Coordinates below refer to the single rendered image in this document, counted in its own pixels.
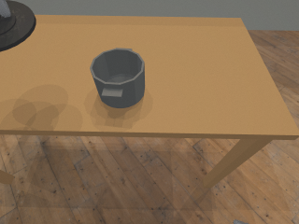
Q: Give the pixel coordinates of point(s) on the lid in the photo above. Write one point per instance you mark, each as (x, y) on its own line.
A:
(18, 27)

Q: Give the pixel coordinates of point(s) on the robot left hand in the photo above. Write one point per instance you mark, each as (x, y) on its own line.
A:
(4, 9)

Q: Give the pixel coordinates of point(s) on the pot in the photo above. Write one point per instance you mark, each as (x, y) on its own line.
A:
(119, 77)

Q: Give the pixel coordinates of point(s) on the table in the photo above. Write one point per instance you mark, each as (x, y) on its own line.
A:
(204, 78)

